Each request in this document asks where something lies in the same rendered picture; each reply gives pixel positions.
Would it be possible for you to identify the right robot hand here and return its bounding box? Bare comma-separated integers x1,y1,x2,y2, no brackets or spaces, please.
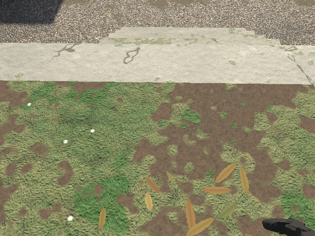
262,217,315,236

